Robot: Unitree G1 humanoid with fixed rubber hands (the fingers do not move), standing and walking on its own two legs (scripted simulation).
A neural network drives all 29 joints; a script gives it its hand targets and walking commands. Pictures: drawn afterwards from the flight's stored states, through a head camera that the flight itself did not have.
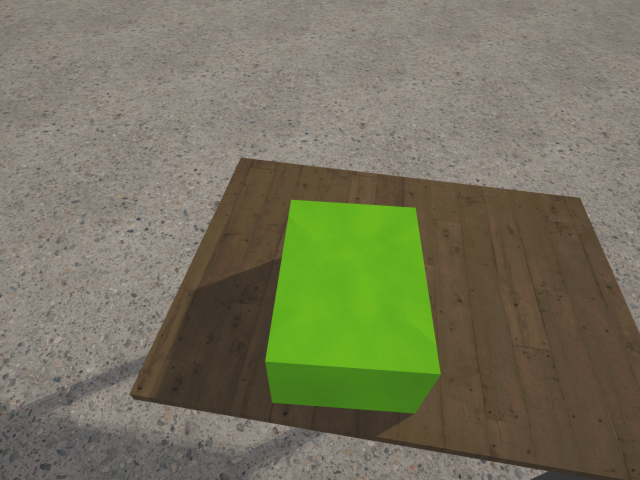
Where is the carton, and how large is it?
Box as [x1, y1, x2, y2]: [265, 200, 440, 412]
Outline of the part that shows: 291,200 265,359 272,402 415,412 440,374 415,208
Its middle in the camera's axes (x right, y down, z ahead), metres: +0.05 +0.10 +0.63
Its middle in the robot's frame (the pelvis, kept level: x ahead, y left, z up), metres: +0.41 -0.04 -0.06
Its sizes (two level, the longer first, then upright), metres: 0.293 0.215 0.145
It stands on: a table, 0.64 m high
